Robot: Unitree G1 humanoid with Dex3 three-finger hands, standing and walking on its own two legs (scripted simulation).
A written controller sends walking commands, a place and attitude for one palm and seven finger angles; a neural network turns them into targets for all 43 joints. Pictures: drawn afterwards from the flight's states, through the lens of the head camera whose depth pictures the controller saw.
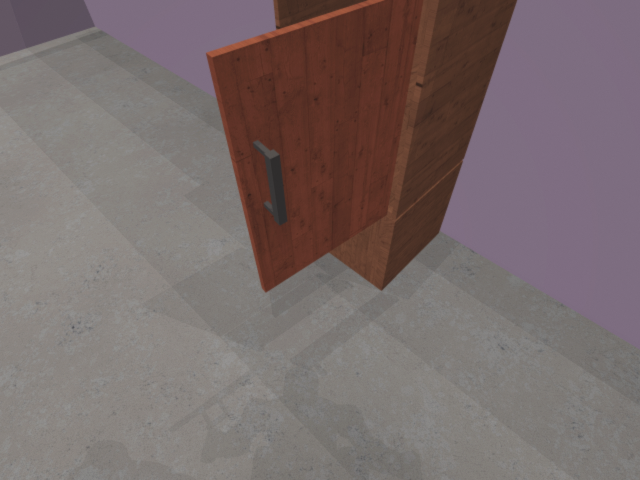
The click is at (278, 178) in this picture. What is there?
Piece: cupboard door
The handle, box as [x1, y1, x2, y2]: [253, 140, 286, 225]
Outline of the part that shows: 257,140 253,142 253,145 265,157 272,202 271,204 268,201 264,202 264,206 274,216 274,220 279,225 286,221 279,154 273,149 270,151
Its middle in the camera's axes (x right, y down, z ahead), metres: -0.09 -0.10 +0.70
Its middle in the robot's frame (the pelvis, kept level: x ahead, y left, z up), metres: +0.59 +0.12 +0.00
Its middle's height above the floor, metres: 0.79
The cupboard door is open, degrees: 82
